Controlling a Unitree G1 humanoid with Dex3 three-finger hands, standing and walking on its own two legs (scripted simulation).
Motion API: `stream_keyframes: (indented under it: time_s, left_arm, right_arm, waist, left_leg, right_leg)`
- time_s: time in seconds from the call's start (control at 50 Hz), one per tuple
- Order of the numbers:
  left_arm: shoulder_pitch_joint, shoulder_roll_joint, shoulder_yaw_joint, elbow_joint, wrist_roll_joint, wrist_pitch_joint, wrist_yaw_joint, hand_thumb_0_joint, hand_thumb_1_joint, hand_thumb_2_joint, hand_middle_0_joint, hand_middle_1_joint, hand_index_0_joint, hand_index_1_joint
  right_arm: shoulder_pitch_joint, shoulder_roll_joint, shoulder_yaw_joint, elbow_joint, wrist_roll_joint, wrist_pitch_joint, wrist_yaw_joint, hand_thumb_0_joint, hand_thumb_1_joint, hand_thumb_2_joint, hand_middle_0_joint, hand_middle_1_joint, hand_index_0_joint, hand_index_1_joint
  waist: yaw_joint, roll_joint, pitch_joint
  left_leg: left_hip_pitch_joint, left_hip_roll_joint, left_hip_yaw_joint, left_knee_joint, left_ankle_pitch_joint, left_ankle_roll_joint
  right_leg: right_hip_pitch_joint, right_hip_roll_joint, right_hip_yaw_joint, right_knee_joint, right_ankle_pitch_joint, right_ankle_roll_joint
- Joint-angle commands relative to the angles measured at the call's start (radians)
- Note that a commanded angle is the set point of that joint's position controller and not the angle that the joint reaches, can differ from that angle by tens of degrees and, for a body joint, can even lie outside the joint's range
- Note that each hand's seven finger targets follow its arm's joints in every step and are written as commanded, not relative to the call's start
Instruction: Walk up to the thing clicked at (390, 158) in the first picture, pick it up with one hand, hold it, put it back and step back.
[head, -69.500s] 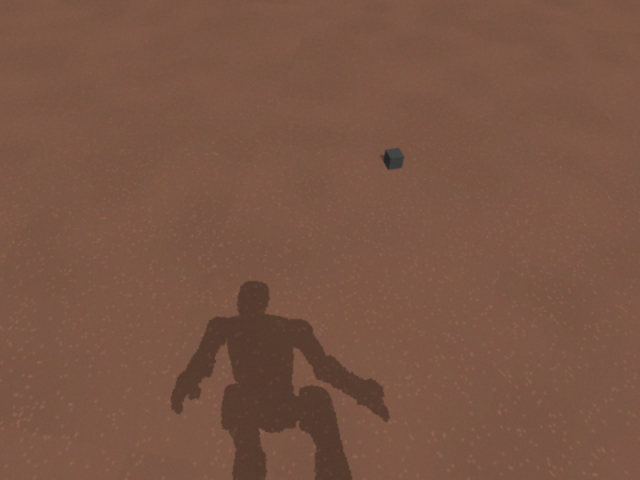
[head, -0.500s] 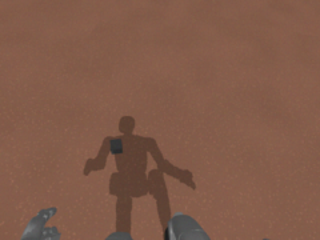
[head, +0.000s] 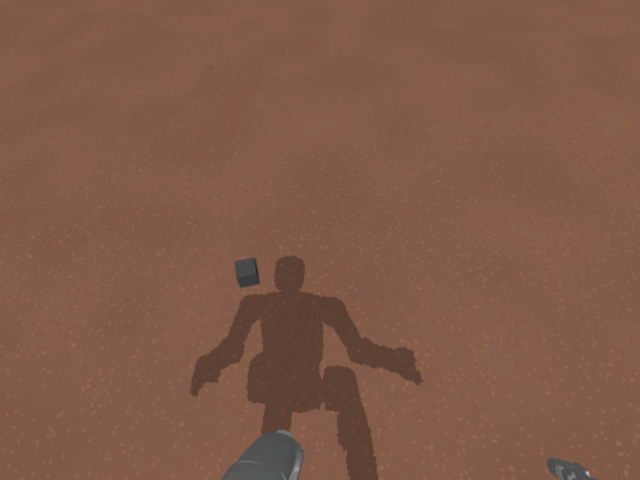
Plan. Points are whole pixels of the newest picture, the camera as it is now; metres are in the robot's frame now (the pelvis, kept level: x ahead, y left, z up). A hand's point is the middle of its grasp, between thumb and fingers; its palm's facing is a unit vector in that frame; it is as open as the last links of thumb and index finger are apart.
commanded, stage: step back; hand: left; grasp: from above
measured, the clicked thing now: (247, 272) +0.82 +0.35 -0.73
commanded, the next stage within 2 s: stand in 1.52 s
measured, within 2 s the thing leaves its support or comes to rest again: neither
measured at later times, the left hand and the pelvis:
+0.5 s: hand out of the picture -0.11 +0.25 -0.15, palm faces +0.07 -0.93 -0.36, open 7.4 cm; pelvis -0.18 -0.02 +0.00, yaw +4 degrees
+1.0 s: hand out of the picture -0.20 +0.28 -0.15, palm faces +0.07 -0.91 -0.40, open 7.4 cm; pelvis -0.22 -0.01 +0.00, yaw +5 degrees
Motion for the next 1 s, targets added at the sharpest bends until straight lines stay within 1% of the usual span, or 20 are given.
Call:
stream_keyframes:
  time_s: [0.0,0.1,0.2,0.24,0.26,0.28,0.34,0.52,0.56,0.58,0.6,0.64,0.68,0.76,0.84,0.88,0.9,0.92,0.94,0.98]
  left_arm:
    - [-0.139,0.259,0.085,-0.152,0.002,-0.043,0.034,0.000,0.900,0.900,-0.200,-0.300,-0.200,-0.300]
    - [-0.007,0.249,0.082,-0.142,-0.002,-0.029,0.054,0.000,0.900,0.900,-0.200,-0.300,-0.200,-0.300]
    - [-0.120,0.271,0.057,-0.180,-0.023,-0.007,0.046,0.000,0.900,0.900,-0.200,-0.300,-0.200,-0.300]
    - [-0.120,0.205,0.039,-0.190,-0.033,-0.010,0.043,0.000,0.900,0.900,-0.200,-0.300,-0.200,-0.300]
    - [-0.195,0.247,0.064,-0.193,-0.026,-0.010,0.058,0.000,0.900,0.900,-0.200,-0.300,-0.200,-0.300]
    - [-0.194,0.267,0.069,-0.179,-0.021,-0.006,0.058,0.000,0.900,0.900,-0.200,-0.300,-0.200,-0.300]
    - [-0.082,0.235,0.062,-0.112,-0.044,0.001,0.044,0.000,0.900,0.900,-0.200,-0.300,-0.200,-0.300]
    - [0.027,0.212,0.041,0.003,-0.021,-0.088,0.030,0.000,0.900,0.900,-0.200,-0.300,-0.200,-0.300]
    - [0.079,0.270,0.064,0.050,0.002,-0.106,0.037,0.000,0.900,0.900,-0.200,-0.300,-0.200,-0.300]
    - [0.060,0.331,0.078,0.028,0.009,-0.112,0.041,0.000,0.900,0.900,-0.200,-0.300,-0.200,-0.300]
    - [-0.029,0.404,0.087,-0.006,0.015,-0.105,0.043,0.000,0.900,0.900,-0.200,-0.300,-0.200,-0.300]
    - [-0.166,0.338,0.067,-0.025,0.004,-0.117,0.039,0.000,0.900,0.900,-0.200,-0.300,-0.200,-0.300]
    - [-0.121,0.286,0.062,-0.001,-0.003,-0.124,0.040,0.000,0.900,0.900,-0.200,-0.300,-0.200,-0.300]
    - [-0.023,0.323,0.072,0.022,0.003,-0.119,0.023,0.000,0.900,0.900,-0.200,-0.300,-0.200,-0.300]
    - [-0.047,0.326,0.068,0.009,-0.009,-0.099,0.015,0.000,0.900,0.900,-0.200,-0.300,-0.200,-0.300]
    - [-0.018,0.224,0.029,0.004,-0.011,-0.091,0.012,0.000,0.900,0.900,-0.200,-0.300,-0.200,-0.300]
    - [-0.055,0.162,0.011,-0.021,-0.029,-0.094,0.010,0.000,0.900,0.900,-0.200,-0.300,-0.200,-0.300]
    - [-0.115,0.265,0.043,-0.015,-0.019,-0.090,0.022,0.000,0.900,0.900,-0.200,-0.300,-0.200,-0.300]
    - [-0.114,0.289,0.043,-0.021,-0.023,-0.094,0.023,0.000,0.900,0.900,-0.200,-0.300,-0.200,-0.300]
    - [-0.058,0.266,0.039,-0.003,-0.026,-0.103,0.015,0.000,0.900,0.900,-0.200,-0.300,-0.200,-0.300]
  right_arm:
    - [0.073,-0.164,-0.032,-0.052,0.001,-0.035,-0.017,0.000,-0.900,-0.900,0.200,0.300,0.200,0.300]
    - [0.030,-0.132,-0.018,-0.084,-0.014,-0.052,-0.026,0.000,-0.900,-0.900,0.200,0.300,0.200,0.300]
    - [0.201,-0.166,-0.047,-0.012,-0.022,-0.046,-0.014,0.000,-0.900,-0.900,0.200,0.300,0.200,0.300]
    - [0.121,-0.297,-0.075,-0.042,-0.040,-0.039,-0.004,0.000,-0.900,-0.900,0.200,0.300,0.200,0.300]
    - [0.083,-0.361,-0.081,-0.067,-0.045,-0.038,0.002,0.000,-0.900,-0.900,0.200,0.300,0.200,0.300]
    - [0.017,-0.330,-0.079,-0.079,-0.046,-0.046,-0.005,0.000,-0.900,-0.900,0.200,0.300,0.200,0.300]
    - [-0.073,-0.217,-0.039,-0.104,-0.049,-0.049,-0.013,0.000,-0.900,-0.900,0.200,0.300,0.200,0.300]
    - [0.014,-0.234,-0.064,-0.067,-0.044,-0.024,0.021,0.000,-0.900,-0.900,0.200,0.300,0.200,0.300]
    - [0.016,-0.158,-0.043,-0.067,-0.037,-0.016,0.022,0.000,-0.900,-0.900,0.200,0.300,0.200,0.300]
    - [0.018,-0.097,-0.021,-0.079,-0.033,-0.021,0.025,0.000,-0.900,-0.900,0.200,0.300,0.200,0.300]
    - [-0.087,-0.156,-0.041,-0.091,-0.039,-0.024,0.012,0.000,-0.900,-0.900,0.200,0.300,0.200,0.300]
    - [-0.061,-0.203,-0.061,-0.047,-0.022,-0.032,0.030,0.000,-0.900,-0.900,0.200,0.300,0.200,0.300]
    - [-0.017,-0.161,-0.046,-0.019,-0.013,-0.048,0.035,0.000,-0.900,-0.900,0.200,0.300,0.200,0.300]
    - [-0.042,-0.163,-0.041,-0.022,-0.026,-0.068,0.045,0.000,-0.900,-0.900,0.200,0.300,0.200,0.300]
    - [0.036,-0.157,-0.052,0.015,-0.026,-0.094,0.048,0.000,-0.900,-0.900,0.200,0.300,0.200,0.300]
    - [0.141,-0.193,-0.077,0.059,-0.032,-0.115,0.033,0.000,-0.900,-0.900,0.200,0.300,0.200,0.300]
    - [0.191,-0.283,-0.098,0.062,-0.038,-0.121,0.027,0.000,-0.900,-0.900,0.200,0.300,0.200,0.300]
    - [0.213,-0.333,-0.105,0.057,-0.033,-0.118,0.028,0.000,-0.900,-0.900,0.200,0.300,0.200,0.300]
    - [0.184,-0.327,-0.107,0.053,-0.027,-0.116,0.028,0.000,-0.900,-0.900,0.200,0.300,0.200,0.300]
    - [0.120,-0.241,-0.081,0.029,-0.028,-0.122,0.024,0.000,-0.900,-0.900,0.200,0.300,0.200,0.300]
  waist:
    - [-0.029,-0.188,-0.086]
    - [0.048,-0.250,-0.181]
    - [-0.052,-0.178,-0.234]
    - [-0.032,0.185,-0.192]
    - [-0.089,0.229,-0.158]
    - [-0.064,0.192,-0.103]
    - [0.014,0.079,-0.098]
    - [-0.050,0.187,-0.187]
    - [-0.026,0.007,-0.150]
    - [-0.020,-0.169,-0.098]
    - [0.030,-0.165,-0.015]
    - [-0.043,-0.109,0.083]
    - [-0.042,-0.121,0.019]
    - [0.022,-0.216,0.001]
    - [-0.015,-0.228,-0.046]
    - [-0.063,-0.031,-0.150]
    - [-0.087,0.194,-0.163]
    - [-0.108,0.088,-0.115]
    - [-0.089,0.085,-0.065]
    - [-0.044,0.071,-0.065]
  left_leg:
    - [0.053,-0.038,-0.007,0.101,-0.002,-0.023]
    - [-0.023,0.035,0.054,-0.212,-0.131,-0.032]
    - [0.318,0.077,0.110,-0.673,0.229,0.035]
    - [0.401,0.399,-0.321,-0.736,0.426,0.191]
    - [0.184,0.517,-0.423,-0.774,0.428,0.325]
    - [0.073,0.527,-0.419,-0.788,0.419,0.338]
    - [0.161,0.329,-0.092,-0.687,0.578,0.218]
    - [0.335,0.297,-0.056,-0.639,-0.031,0.185]
    - [0.082,0.207,0.023,-0.407,-0.071,0.098]
    - [-0.106,0.080,0.069,-0.286,-0.108,0.022]
    - [0.006,0.120,-0.037,-0.223,-0.112,0.000]
    - [0.147,0.138,-0.062,-0.152,0.028,-0.003]
    - [0.040,0.077,-0.014,-0.203,0.072,-0.005]
    - [0.080,0.094,0.061,-0.365,-0.007,-0.018]
    - [0.245,0.088,0.143,-0.624,0.061,0.006]
    - [0.528,0.154,-0.029,-0.744,0.093,0.038]
    - [0.612,0.384,-0.429,-0.837,-0.037,0.147]
    - [0.493,0.449,-0.527,-0.848,-0.144,0.234]
    - [0.442,0.478,-0.512,-0.858,-0.149,0.285]
    - [0.493,0.378,-0.298,-0.797,0.119,0.224]
  right_leg:
    - [-0.039,-0.150,0.110,-0.211,0.256,-0.139]
    - [0.326,-0.248,0.167,-0.107,0.601,-0.198]
    - [0.099,-0.204,0.122,-0.018,0.383,-0.097]
    - [-0.229,0.044,-0.063,0.257,-0.155,0.001]
    - [-0.159,0.066,0.014,0.465,-0.363,0.021]
    - [-0.109,0.055,0.088,0.600,-0.333,0.013]
    - [-0.180,0.128,0.122,0.719,-0.183,0.005]
    - [0.070,0.051,-0.069,-0.244,-0.126,0.010]
    - [0.235,-0.032,0.162,-0.337,-0.113,-0.044]
    - [0.222,-0.212,0.457,-0.377,-0.236,-0.084]
    - [-0.126,-0.368,0.571,-0.439,-0.500,-0.213]
    - [-0.285,-0.297,0.425,-0.431,-0.511,-0.179]
    - [-0.011,-0.179,0.225,-0.348,-0.143,-0.129]
    - [0.036,-0.196,0.227,-0.359,-0.333,-0.134]
    - [0.055,-0.203,0.145,-0.247,-0.111,-0.132]
    - [-0.088,-0.099,0.015,0.080,0.048,-0.067]
    - [-0.331,0.051,-0.106,0.301,-0.160,-0.011]
    - [-0.333,0.003,0.004,0.356,-0.260,-0.021]
    - [-0.329,-0.025,0.023,0.367,-0.263,-0.027]
    - [-0.336,-0.048,0.031,0.352,-0.174,-0.026]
